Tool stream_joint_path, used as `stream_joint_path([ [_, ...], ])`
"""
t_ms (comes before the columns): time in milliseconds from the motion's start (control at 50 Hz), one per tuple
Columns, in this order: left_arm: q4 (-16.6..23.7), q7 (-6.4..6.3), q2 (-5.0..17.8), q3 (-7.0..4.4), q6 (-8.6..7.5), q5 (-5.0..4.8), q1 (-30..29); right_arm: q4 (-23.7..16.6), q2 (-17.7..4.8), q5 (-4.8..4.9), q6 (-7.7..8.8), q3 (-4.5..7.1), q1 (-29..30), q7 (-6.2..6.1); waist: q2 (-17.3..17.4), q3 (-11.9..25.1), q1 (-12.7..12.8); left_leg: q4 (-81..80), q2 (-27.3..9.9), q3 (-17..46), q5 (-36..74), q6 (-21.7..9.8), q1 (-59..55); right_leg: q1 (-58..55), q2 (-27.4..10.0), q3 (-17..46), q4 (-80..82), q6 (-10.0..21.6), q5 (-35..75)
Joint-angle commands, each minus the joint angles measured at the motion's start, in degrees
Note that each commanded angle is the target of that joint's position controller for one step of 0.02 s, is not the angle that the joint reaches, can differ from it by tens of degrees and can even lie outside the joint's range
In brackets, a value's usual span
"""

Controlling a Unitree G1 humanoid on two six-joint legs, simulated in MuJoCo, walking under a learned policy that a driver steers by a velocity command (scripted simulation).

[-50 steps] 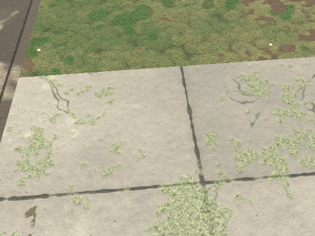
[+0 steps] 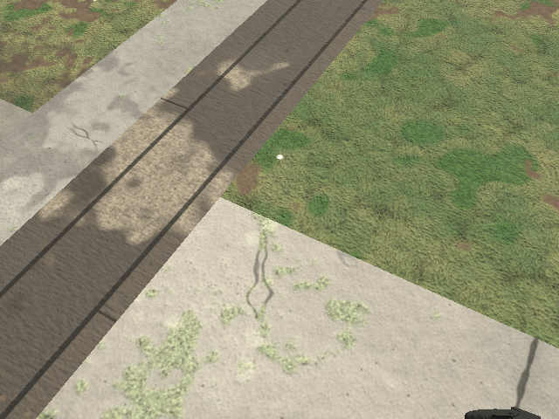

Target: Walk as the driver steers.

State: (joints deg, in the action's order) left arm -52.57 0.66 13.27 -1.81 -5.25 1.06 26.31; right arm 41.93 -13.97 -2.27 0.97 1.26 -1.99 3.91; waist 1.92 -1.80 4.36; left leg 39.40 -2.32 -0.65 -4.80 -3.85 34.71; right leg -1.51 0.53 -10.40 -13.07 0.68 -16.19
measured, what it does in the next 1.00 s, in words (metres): walks ahead: left foot, then right foot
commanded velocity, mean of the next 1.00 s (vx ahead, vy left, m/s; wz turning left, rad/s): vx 0.20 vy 0.00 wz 0.06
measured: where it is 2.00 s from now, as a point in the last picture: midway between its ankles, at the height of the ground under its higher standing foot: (330, 327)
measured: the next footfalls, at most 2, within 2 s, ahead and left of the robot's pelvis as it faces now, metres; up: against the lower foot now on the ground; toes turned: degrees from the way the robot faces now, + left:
left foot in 0.08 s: +0.19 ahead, +0.10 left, +0.00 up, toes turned +4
right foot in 0.52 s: +0.25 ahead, -0.08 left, +0.00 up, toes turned -1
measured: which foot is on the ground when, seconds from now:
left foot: up 0.00-0.06, down 0.08-1.00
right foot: down 0.00-0.10, up 0.12-0.50, down 0.52-0.90, up 0.92-1.00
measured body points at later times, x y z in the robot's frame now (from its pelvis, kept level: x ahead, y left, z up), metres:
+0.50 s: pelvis +0.17 +0.03 +0.00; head +0.18 +0.04 +0.45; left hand +0.23 +0.27 -0.15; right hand +0.20 -0.21 -0.14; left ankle +0.16 +0.10 -0.74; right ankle +0.21 -0.08 -0.73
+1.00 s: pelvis +0.24 +0.01 -0.01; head +0.24 +0.00 +0.44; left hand +0.26 +0.25 -0.15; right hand +0.17 -0.23 -0.16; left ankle +0.15 +0.10 -0.74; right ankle +0.23 -0.08 -0.72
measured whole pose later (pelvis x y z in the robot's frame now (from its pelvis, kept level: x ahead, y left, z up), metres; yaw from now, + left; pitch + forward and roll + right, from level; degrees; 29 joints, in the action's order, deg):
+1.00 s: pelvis +0.24 +0.01 -0.01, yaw +1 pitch -1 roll +1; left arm -58.7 0.4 10.5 -1.9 -2.4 1.3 17.4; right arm 63.6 -11.3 -1.4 3.8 2.2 -25.4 -1.2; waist 0.7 -0.4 -1.6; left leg 23.6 3.1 -1.6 -20.7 -3.8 2.5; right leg 17.8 0.7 -3.4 -41.8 5.6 -24.0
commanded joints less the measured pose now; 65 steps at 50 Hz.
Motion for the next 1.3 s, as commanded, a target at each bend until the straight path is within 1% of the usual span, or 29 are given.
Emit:
stream_joint_path([
  [20,1.17,-0.44,9.61,-1.84,0.15,-0.07,1.17,-4.28,-3.27,-0.34,1.04,0.24,3.79,-0.42,-7.2,-2.63,-2.25,-5.53,1.68,-3.71,-4.61,-1.87,-5.31,1.32,-15.94,6.73,1.09,7.86,31.83],
  [40,0.57,-0.56,10.07,-1.86,0.54,-0.1,1.49,-3.63,-3.64,-0.56,1.35,0.41,1.96,-0.77,-7.57,-1.37,-3.25,-7.38,3.09,-4.52,-6.99,-2.84,-8.81,-0.15,-15.9,6.05,-2.98,7.55,39.59],
  [80,-0.28,-0.81,9.02,-1.26,1.24,-0.73,2.17,1.93,-5.24,-1.72,2.87,1.36,-12.76,-1.86,-5.35,6.98,-9.17,-13.76,4.94,-4.1,-1.18,-5.24,-28.44,3.66,-12.2,2.73,-22.02,5.02,45.62],
  [100,2.22,-0.91,6.62,-0.4,1.0,-1.08,1.85,3.64,-9.5,-2.77,3.35,2.42,-21.98,-2.78,0.69,15.04,-12.21,-12.21,-8.55,9.28,7.16,-7.76,-43.7,15.16,-9.55,1.42,-38.25,3.28,23.41],
  [120,3.33,-0.53,1.37,0.73,1.22,-2.47,7.78,3.78,-14.21,-1.17,2.8,3.61,-22.4,-3.54,13.03,21.98,-9.16,-15.03,-24.92,32.4,27.91,-17.27,-56.01,33.08,0.5,2.27,-57.33,0.76,-19.33],
  [140,2.69,-1.41,8.03,-1.33,2.06,-1.0,2.41,4.13,-12.74,1.89,2.48,3.86,-22.69,-3.86,2.75,19.14,-10.32,-14.32,-21.29,26.74,40.25,-16.34,-51.15,34.83,-1.39,10.52,-60.29,1.07,-15.93],
  [160,3.8,-1.24,6.24,-1.0,1.93,-1.46,-1.07,4.41,-9.58,2.11,2.82,2.79,-18.09,-3.99,3.37,12.5,-7.87,-15.22,-18.58,18.06,46.53,-14.74,-44.98,35.58,-2.87,11.76,-58.83,1.3,-12.66],
  [200,2.56,-1.19,4.73,-0.81,2.71,-0.52,-1.89,4.39,-4.0,2.14,3.16,1.23,-12.21,-4.01,1.32,4.94,-4.09,-19.92,-13.07,10.85,40.83,-9.72,-33.73,32.34,-5.21,11.5,-51.53,0.72,-8.29],
  [300,0.52,-0.6,1.6,-0.65,5.38,0.5,0.46,6.7,-4.03,1.71,4.12,0.52,-11.05,-4.28,2.09,5.65,-0.09,-23.53,-9.19,2.54,43.87,-8.6,-23.83,22.06,-3.19,9.74,-43.16,-1.0,-0.57],
  [480,-0.29,-2.63,1.56,0.26,5.83,0.07,-8.33,12.05,-3.77,1.07,2.23,-0.18,-15.28,-5.1,2.83,2.15,-3.46,-21.42,-9.7,5.26,22.06,-7.99,-22.72,15.19,-2.31,8.67,-21.02,1.21,1.48],
  [520,-1.61,-3.01,2.05,0.51,5.01,0.38,-6.78,12.68,-3.28,1.54,1.75,-0.38,-15.02,-5.53,-0.64,1.53,-2.25,-19.12,-7.47,6.09,8.57,-4.74,-19.79,7.34,-4.31,11.0,-9.15,2.01,11.56],
  [540,-2.21,-3.28,4.96,0.08,4.33,0.7,-5.34,12.68,-2.2,1.34,1.74,-0.63,-16.72,-5.65,-4.1,2.29,-3.51,-16.79,-4.71,5.12,1.04,-2.63,-17.86,3.45,-9.75,16.35,-8.26,2.6,21.88],
  [560,-2.49,-3.13,7.2,-0.21,4.26,-0.12,-8.37,14.56,0.62,2.12,1.38,-0.94,-24.0,-5.48,-10.28,1.6,-8.37,-18.51,0.31,2.4,-9.17,-1.26,-18.38,5.62,-13.44,20.03,-9.25,5.99,27.76],
  [600,-2.59,-2.17,1.97,0.92,4.18,-0.49,-10.81,16.62,-1.63,1.67,0.35,-0.5,-21.01,-6.03,-7.27,-1.83,-5.9,-20.82,0.21,2.88,-7.02,-0.4,-25.69,14.38,-10.34,18.06,-7.55,4.65,18.62],
  [700,-5.53,-2.89,1.57,1.04,4.26,-0.9,-8.97,18.35,-0.38,1.75,0.24,-0.69,-18.56,-6.01,-4.25,-0.79,-4.64,-21.5,-1.95,3.9,-1.42,-0.36,-27.04,11.17,-7.21,15.4,-7.28,3.0,16.8],
  [740,-6.43,-2.69,2.43,0.48,4.44,-0.59,-7.87,19.55,-0.82,1.6,0.23,-0.32,-19.55,-6.06,-2.94,-0.28,-4.5,-20.25,-0.1,2.72,-13.28,-1.37,-26.44,11.29,-5.19,14.43,-8.25,4.3,2.19],
  [800,-5.98,-1.9,3.47,-0.41,4.75,-0.35,-8.11,19.22,-0.99,1.34,0.09,0.16,-19.73,-5.43,-2.54,-7.55,-4.59,-19.35,-0.1,5.01,-31.64,-4.09,-19.83,18.68,-5.49,17.93,-6.85,7.01,-20.84],
  [860,-5.04,-1.25,2.31,-0.47,3.56,-0.44,-8.95,18.96,-0.4,1.41,1.4,0.27,-21.34,-5.07,-1.74,-8.89,-5.44,-19.27,-1.72,9.2,-30.93,-6.0,-20.82,21.9,-6.39,21.04,-8.37,8.4,-19.5],
  [900,-3.09,-0.7,1.54,-0.46,2.51,-0.34,-13.15,19.87,-2.18,1.69,2.36,0.97,-25.43,-5.06,1.3,-7.23,-7.86,-24.39,-5.4,15.69,-30.26,-8.34,-29.77,28.35,-2.76,16.42,-14.56,7.16,-13.26],
  [940,-0.42,-0.23,0.77,-0.36,1.49,0.83,-17.1,21.87,-6.51,1.48,2.75,2.52,-29.81,-5.37,7.42,-9.33,-8.77,-29.6,-15.68,26.2,-23.86,-12.89,-38.52,38.84,-0.22,6.31,-25.78,5.44,-6.91],
  [980,1.17,-0.27,2.47,-1.11,0.82,0.39,-20.43,22.74,-4.98,0.48,3.36,2.48,-32.38,-5.29,3.61,-9.54,-9.94,-28.89,-18.42,26.32,-8.91,-14.24,-43.29,45.18,-2.56,8.15,-32.27,5.16,-10.52],
  [1040,2.44,0.67,2.2,-1.48,0.78,-0.29,-21.51,22.39,-4.52,0.27,3.69,2.39,-29.82,-5.44,2.0,-7.15,-8.08,-29.27,-15.18,18.71,-2.13,-11.17,-44.23,44.66,-4.16,8.79,-32.66,3.97,-7.21],
  [1100,2.97,1.59,0.75,-1.41,1.42,-0.37,-20.35,21.28,-4.73,1.1,3.96,2.28,-24.4,-5.19,3.85,-6.47,-5.11,-29.19,-9.95,9.75,1.03,-7.26,-31.99,28.9,-1.41,5.25,-25.5,3.45,1.41],
  [1160,-2.26,0.58,2.8,-3.13,1.92,-0.19,-5.56,21.4,-5.36,1.6,4.38,2.08,-22.98,-4.72,0.95,-0.96,1.64,-13.57,-5.67,2.37,16.89,-3.65,-19.26,1.75,3.56,2.15,-19.65,4.81,5.4],
  [1180,-4.51,-0.2,6.15,-4.42,1.63,0.63,2.89,21.16,-4.82,1.45,4.54,1.74,-22.77,-4.51,-3.09,2.81,5.57,0.27,-2.58,-0.98,15.0,-1.96,-13.53,-7.29,-1.13,7.96,-16.79,6.65,0.35],
  [1200,-4.94,-0.79,13.18,-5.66,1.25,1.74,10.09,18.59,0.36,1.86,4.46,0.55,-24.33,-4.21,-16.19,8.75,6.15,23.25,3.96,-4.83,-11.42,0.77,-4.06,-12.86,-19.25,35.69,-4.73,11.6,-16.23],
  [1220,-4.93,-0.69,12.84,-5.15,1.97,0.47,5.9,17.9,-1.14,0.98,4.27,1.39,-23.88,-3.77,-14.29,7.54,2.96,32.95,5.86,2.68,-24.12,-0.61,1.2,-7.06,-23.42,53.28,5.23,15.02,-20.86],
  [1260,-1.37,-0.09,7.4,-3.55,1.75,-0.48,-8.23,15.97,-1.95,0.64,3.83,1.62,-18.11,-3.02,-3.77,-3.21,-2.29,32.99,-1.19,3.38,-14.19,-2.09,3.13,6.28,-20.2,39.01,4.39,13.27,-18.48],
  [1300,-1.66,-0.02,4.17,-2.34,0.75,-0.34,-10.36,16.52,-0.27,0.29,3.22,1.6,-19.72,-2.89,-4.63,-3.44,-5.66,26.91,-3.37,2.98,-10.88,-1.38,-3.08,12.25,-15.01,28.11,5.09,10.33,-4.22],
])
